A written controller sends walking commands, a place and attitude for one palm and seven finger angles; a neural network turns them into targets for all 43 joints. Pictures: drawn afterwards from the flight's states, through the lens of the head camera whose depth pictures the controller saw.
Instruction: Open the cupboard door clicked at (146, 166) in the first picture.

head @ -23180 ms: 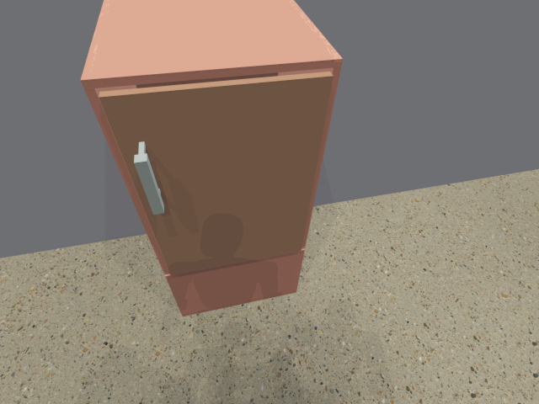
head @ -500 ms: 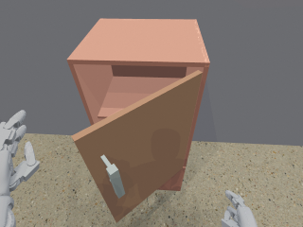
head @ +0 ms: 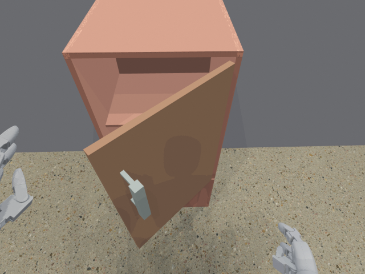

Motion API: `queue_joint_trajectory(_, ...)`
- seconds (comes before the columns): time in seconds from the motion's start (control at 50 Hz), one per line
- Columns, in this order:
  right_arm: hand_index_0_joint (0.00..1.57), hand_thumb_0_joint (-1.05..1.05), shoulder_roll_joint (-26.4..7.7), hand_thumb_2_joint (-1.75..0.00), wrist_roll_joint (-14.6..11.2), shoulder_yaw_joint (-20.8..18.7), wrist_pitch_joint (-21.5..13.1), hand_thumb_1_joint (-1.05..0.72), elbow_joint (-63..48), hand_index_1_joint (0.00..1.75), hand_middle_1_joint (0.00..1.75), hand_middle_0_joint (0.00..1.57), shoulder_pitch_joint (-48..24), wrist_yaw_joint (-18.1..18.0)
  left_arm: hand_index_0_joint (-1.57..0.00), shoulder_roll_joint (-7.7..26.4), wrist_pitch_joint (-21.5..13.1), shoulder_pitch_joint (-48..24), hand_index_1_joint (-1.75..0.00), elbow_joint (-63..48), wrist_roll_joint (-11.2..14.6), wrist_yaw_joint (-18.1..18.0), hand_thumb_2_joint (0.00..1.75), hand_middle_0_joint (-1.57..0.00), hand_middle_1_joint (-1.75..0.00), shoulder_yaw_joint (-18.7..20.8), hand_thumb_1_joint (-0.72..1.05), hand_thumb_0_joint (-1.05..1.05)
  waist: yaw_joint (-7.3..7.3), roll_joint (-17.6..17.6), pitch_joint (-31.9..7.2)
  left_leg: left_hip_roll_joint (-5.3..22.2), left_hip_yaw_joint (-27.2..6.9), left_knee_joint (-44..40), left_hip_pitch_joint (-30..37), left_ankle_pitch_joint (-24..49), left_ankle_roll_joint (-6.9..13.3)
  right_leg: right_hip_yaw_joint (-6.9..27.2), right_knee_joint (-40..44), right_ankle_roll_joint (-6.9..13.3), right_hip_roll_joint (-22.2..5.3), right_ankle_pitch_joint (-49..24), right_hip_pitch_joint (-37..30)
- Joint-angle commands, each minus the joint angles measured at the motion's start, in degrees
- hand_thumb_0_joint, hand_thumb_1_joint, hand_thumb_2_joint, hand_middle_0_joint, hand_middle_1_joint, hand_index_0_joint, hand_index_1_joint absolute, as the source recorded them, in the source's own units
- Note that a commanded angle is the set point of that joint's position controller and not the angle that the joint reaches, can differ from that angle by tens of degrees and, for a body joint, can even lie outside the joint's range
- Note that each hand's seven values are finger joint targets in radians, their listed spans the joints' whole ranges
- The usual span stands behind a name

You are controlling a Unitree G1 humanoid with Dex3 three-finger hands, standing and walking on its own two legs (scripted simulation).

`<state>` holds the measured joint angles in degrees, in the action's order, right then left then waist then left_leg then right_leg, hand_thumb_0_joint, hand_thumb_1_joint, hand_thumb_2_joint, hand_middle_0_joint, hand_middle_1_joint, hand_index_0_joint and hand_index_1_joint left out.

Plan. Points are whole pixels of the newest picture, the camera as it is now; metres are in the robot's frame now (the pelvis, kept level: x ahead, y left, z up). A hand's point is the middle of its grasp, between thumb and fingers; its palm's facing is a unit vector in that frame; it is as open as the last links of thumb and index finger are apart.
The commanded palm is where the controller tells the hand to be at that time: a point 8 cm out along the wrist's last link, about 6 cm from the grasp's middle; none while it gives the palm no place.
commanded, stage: step back with the hand held close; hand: left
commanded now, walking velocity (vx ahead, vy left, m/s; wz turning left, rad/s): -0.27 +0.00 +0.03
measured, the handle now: (135, 195) +0.28 +0.13 +0.00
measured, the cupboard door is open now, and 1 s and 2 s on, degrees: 43 43 43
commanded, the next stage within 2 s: stop stepping back and stand still in 0.74 s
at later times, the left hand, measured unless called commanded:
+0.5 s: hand out of the picture +0.12 +0.27 +0.16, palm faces +0.45 -0.75 -0.48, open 7.4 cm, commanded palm +0.05 +0.31 +0.17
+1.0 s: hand out of the picture +0.04 +0.23 +0.16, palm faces +0.30 -0.79 -0.54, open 7.4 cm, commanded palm -0.02 +0.27 +0.17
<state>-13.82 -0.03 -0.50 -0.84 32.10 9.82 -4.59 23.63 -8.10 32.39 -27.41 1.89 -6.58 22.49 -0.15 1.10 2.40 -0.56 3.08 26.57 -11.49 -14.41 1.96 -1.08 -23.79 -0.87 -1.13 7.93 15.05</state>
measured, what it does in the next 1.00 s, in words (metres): walks backwards: right foot, then left foot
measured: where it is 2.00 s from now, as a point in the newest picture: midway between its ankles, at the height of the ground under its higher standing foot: outside the picture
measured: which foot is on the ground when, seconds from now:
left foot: down 0.00-0.80, up 0.82-0.90, down 0.92-1.00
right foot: down 0.00-0.44, up 0.46-0.70, down 0.72-1.00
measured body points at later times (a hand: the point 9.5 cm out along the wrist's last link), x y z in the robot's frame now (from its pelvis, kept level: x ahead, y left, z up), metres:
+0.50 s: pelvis -0.08 +0.01 -0.02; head -0.06 +0.03 +0.43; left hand +0.09 +0.31 +0.19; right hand +0.09 -0.23 -0.09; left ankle +0.00 +0.09 -0.74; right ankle -0.01 -0.13 -0.72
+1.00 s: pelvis -0.17 -0.02 +0.00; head -0.14 +0.00 +0.45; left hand +0.02 +0.27 +0.19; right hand +0.01 -0.27 -0.06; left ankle -0.12 +0.06 -0.74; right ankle -0.24 -0.12 -0.72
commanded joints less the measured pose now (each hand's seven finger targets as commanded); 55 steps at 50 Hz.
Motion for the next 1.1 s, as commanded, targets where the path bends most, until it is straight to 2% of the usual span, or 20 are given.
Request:
queue_joint_trajectory(0.0, 0.2, 0.0, -6.3, -0.9, -0.3, -2.7, -2.7, -0.9, -9.9, 0.3, 0.3, 0.2, -6.5, -0.9, -0.2, 10.9, -4.1, -1.0, -0.3, -12.4, 0.2, -2.3, 0.9, -0.2, -0.3, 10.6, 0.9, 0.0, -1.0, 3.7, -10.0, 5.8, -6.6, -6.9, -8.9, 11.3, 0.3, 2.5, -4.8, 0.7, -1.3, -13.5, -12.2)
queue_joint_trajectory(0.1, 0.2, 0.0, -7.1, -0.9, -0.3, -2.8, -3.8, -0.9, -10.4, 0.3, 0.3, 0.2, -5.9, -1.0, -0.2, 9.0, -4.9, -2.9, -0.3, -11.0, -1.0, -2.5, 0.9, -0.2, -0.3, 9.6, 0.9, 0.0, -1.0, 6.6, -6.2, 8.8, -8.8, -11.5, -22.5, -4.4, 3.1, 2.0, -12.7, -0.2, 0.2, -9.1, -16.9)
queue_joint_trajectory(0.18, 0.2, 0.0, -7.4, -0.9, -0.4, -2.9, -4.6, -0.9, -10.3, 0.3, 0.3, 0.2, -4.4, -0.8, -0.2, 7.9, -5.6, -6.5, -0.3, -10.9, -2.2, -2.6, 0.9, -0.2, -0.3, 8.3, 0.9, 0.0, -0.08, 2.9, -2.5, 8.2, -9.0, -9.6, -30.8, -20.2, 4.2, 4.7, -12.4, 0.1, -1.0, -4.1, -16.6)
queue_joint_trajectory(0.28, 0.2, 0.0, -6.3, -0.9, -0.1, -2.8, -5.3, -0.9, -9.2, 0.3, 0.3, 0.2, -2.6, -0.4, -0.2, 10.1, -6.4, -7.7, -0.3, -13.5, -1.7, -3.2, 0.9, -0.2, -0.3, 9.0, 0.9, 0.0, 0.65, -7.8, -3.7, 1.4, -5.4, 7.6, -15.2, -16.6, 1.3, 14.9, 5.5, 4.5, -8.8, 16.2, 3.6)
queue_joint_trajectory(0.32, 0.2, 0.0, -5.5, -0.9, 0.0, -2.2, -5.3, -0.9, -8.1, 0.3, 0.3, 0.2, -2.6, -0.3, -0.2, 10.7, -6.8, -7.8, -0.3, -16.1, -1.2, -3.9, 0.9, -0.2, -0.3, 8.9, 0.9, 0.0, 0.94, -7.0, -6.0, 0.7, -4.6, 11.8, -6.5, -11.8, 0.1, 13.5, 7.3, 6.0, -11.3, 18.1, 10.5)
queue_joint_trajectory(0.38, 0.2, 0.0, -6.4, -0.9, 0.2, -2.0, -5.5, -0.9, -8.7, 0.3, 0.3, 0.2, -3.2, -0.8, -0.2, 10.9, -7.3, -5.0, -0.3, -16.6, -0.9, -4.5, 0.9, -0.2, -0.3, 10.1, 0.9, 0.0, 1.0, 2.9, -5.2, 4.8, -10.2, -1.3, -12.2, -17.0, 1.7, 6.9, -1.1, 2.4, -4.8, 17.8, 7.1)
queue_joint_trajectory(0.42, 0.2, 0.0, -7.5, -0.9, 0.6, -2.5, -6.2, -0.9, -9.4, 0.3, 0.3, 0.2, -4.0, -1.3, -0.2, 10.4, -8.1, -4.5, -0.3, -17.5, -2.1, -4.6, 0.9, -0.2, -0.3, 12.3, 0.9, 0.0, 0.02, 18.8, -5.9, 16.4, -23.6, -20.1, -32.8, -33.2, 6.5, 0.7, -26.5, -0.8, 4.0, 9.8, -11.9)
queue_joint_trajectory(0.46, 0.2, 0.0, -5.4, -0.9, 0.8, -3.1, -7.3, -0.9, -8.6, 0.3, 0.3, 0.2, -3.2, -0.9, -0.2, 11.3, -8.3, -6.6, -0.3, -17.6, -2.4, -4.6, 0.9, -0.2, -0.3, 12.9, 0.9, 0.0, 0.38, 13.6, -6.2, 19.4, -23.7, -20.3, -30.3, -23.8, 8.6, 3.1, -40.4, -0.6, 4.5, 13.7, -7.7)
queue_joint_trajectory(0.52, 0.2, 0.0, -5.2, -0.9, 0.5, -3.3, -8.9, -0.9, -7.1, 0.3, 0.3, 0.2, -3.2, -0.1, -0.2, 8.8, -8.2, -2.2, -0.3, -13.8, -1.1, -4.3, 0.9, -0.2, -0.3, 10.9, 0.9, 0.0, -0.17, 6.9, -5.8, 15.6, -17.2, -12.5, -15.5, -7.7, 7.2, 2.2, -28.7, 0.0, 3.7, 18.6, 0.9)
queue_joint_trajectory(0.6, 0.2, 0.0, -5.4, -0.9, 1.1, -2.6, -10.1, -0.9, -3.7, 0.3, 0.3, 0.2, -2.7, 0.9, -0.2, 5.5, -6.7, -2.6, -0.3, -14.1, 0.1, -3.6, 0.9, -0.2, -0.3, 5.6, 0.9, 0.0, 0.62, 13.0, -7.0, 13.7, -15.7, -13.4, -0.8, 4.1, 4.9, -0.1, -10.9, 0.5, 4.0, 20.2, 4.0)
queue_joint_trajectory(0.64, 0.2, 0.0, -6.3, -0.9, 1.4, -2.5, -10.2, -0.9, -2.0, 0.3, 0.3, 0.2, -2.9, 1.2, -0.2, 7.3, -6.9, -5.2, -0.3, -15.4, 0.5, -3.2, 0.9, -0.2, -0.3, 5.5, 0.9, 0.0, -0.01, 13.0, -11.0, 13.0, -14.0, -10.5, 4.9, 17.4, 3.4, -0.2, -1.4, 0.9, 4.1, 14.2, 1.5)
queue_joint_trajectory(0.7, 0.2, 0.0, -5.5, -0.9, 1.3, -2.4, -8.6, -0.9, -2.6, 0.3, 0.3, 0.2, -4.0, 1.3, -0.2, 13.1, -7.6, -4.6, -0.3, -17.9, 0.7, -2.4, 0.9, -0.2, -0.3, 9.5, 0.9, 0.0, -0.75, 3.2, -17.7, 9.6, -7.6, 0.4, 11.2, 32.8, 0.9, 3.5, 6.9, 1.3, -0.1, -11.4, -2.3)
queue_joint_trajectory(0.74, 0.2, 0.0, -4.9, -0.9, 0.5, -2.0, -8.0, -0.9, -5.5, 0.3, 0.3, 0.2, -7.4, 0.7, -0.2, 16.6, -8.5, -4.0, -0.3, -18.1, 1.8, -2.2, 0.9, -0.2, -0.3, 13.5, 0.9, 0.0, -1.81, -4.6, -17.9, 5.6, -0.8, 4.9, 6.9, 24.6, -0.5, 4.3, 3.5, 0.3, -4.6, -32.2, -5.5)
queue_joint_trajectory(0.78, 0.2, 0.0, -3.9, -0.9, -1.6, -1.6, -7.1, -0.9, -7.4, 0.3, 0.3, 0.2, -8.8, 0.3, -0.2, 16.5, -8.5, -1.9, -0.3, -17.5, 2.1, -2.0, 0.9, -0.2, -0.3, 14.9, 0.9, 0.0, -2.05, -14.2, -16.9, -0.2, 2.0, 12.5, -4.4, 2.0, -1.3, 4.7, 1.2, -2.8, -9.6, -55.8, -10.4)
queue_joint_trajectory(0.82, 0.2, 0.0, -3.0, -0.9, -2.1, -0.6, -6.5, -0.9, -9.3, 0.3, 0.3, 0.2, -10.6, 0.0, -0.2, 16.9, -7.5, 4.7, -0.3, -15.6, 2.1, -1.7, 0.9, -0.2, -0.3, 17.0, 0.9, 0.0, -3.13, -12.6, -14.9, -0.7, -1.0, 15.2, -14.8, -8.7, -1.2, 6.1, -1.8, -1.4, -12.5, -61.8, -15.4)
queue_joint_trajectory(0.86, 0.2, 0.0, -3.2, -0.9, -1.1, 0.3, -5.8, -0.9, -8.1, 0.3, 0.3, 0.2, -8.5, -0.4, -0.2, 13.9, -6.0, 7.3, -0.3, -15.6, 2.2, -1.4, 0.9, -0.2, -0.3, 14.8, 0.9, 0.0, -0.59, -3.7, -13.3, -0.2, -0.2, 5.6, -9.9, 2.7, -1.1, 5.5, -5.0, 2.4, -9.6, -52.7, -12.9)
queue_joint_trajectory(0.88, 0.2, 0.0, -4.3, -0.9, -0.6, 0.3, -5.5, -0.9, -7.2, 0.3, 0.3, 0.2, -7.2, -0.8, -0.2, 13.0, -5.8, 6.8, -0.3, -16.1, 2.5, -1.7, 0.9, -0.2, -0.3, 13.6, 0.9, 0.0, 0.62, 1.7, -13.8, 0.5, -0.2, 0.9, -1.4, 19.7, -0.8, 2.5, -7.1, 1.2, -5.6, -45.1, -8.7)
queue_joint_trajectory(0.92, 0.2, 0.0, -6.2, -0.9, -0.4, -1.0, -6.2, -0.9, -6.2, 0.3, 0.3, 0.2, -4.0, -0.4, -0.2, 12.6, -5.1, 5.1, -0.3, -16.7, 2.3, -2.1, 0.9, -0.2, -0.3, 11.8, 0.9, 0.0, 0.54, 11.9, -17.5, 9.7, -9.3, -2.2, 17.6, 56.1, 2.0, -0.6, -15.4, -0.7, 2.0, -1.8, 4.8)
queue_joint_trajectory(0.94, 0.2, 0.0, -6.5, -0.9, -0.3, -1.9, -6.9, -0.9, -5.6, 0.3, 0.3, 0.2, -1.6, 0.5, -0.2, 11.4, -5.0, 5.2, -0.3, -14.6, 2.1, -2.1, 0.9, -0.2, -0.3, 10.3, 0.9, 0.0, 0.22, 11.7, -17.0, 14.1, -12.5, -4.3, 19.0, 55.7, 3.4, 1.6, -18.0, -0.4, 3.2, 18.1, 8.0)
queue_joint_trajectory(1.08, 0.2, 0.0, -6.2, -0.9, -0.1, -1.3, -8.7, -0.9, -7.1, 0.3, 0.3, 0.2, -4.3, -0.6, -0.2, 10.7, -2.0, 2.2, -0.3, -13.1, 0.9, -3.7, 0.9, -0.2, -0.3, 8.9, 0.9, 0.0, 0.28, 6.7, -5.2, 12.0, -12.5, -20.6, -12.2, -14.9, 3.4, -1.3, -11.5, 0.3, 2.8, 15.6, -8.5)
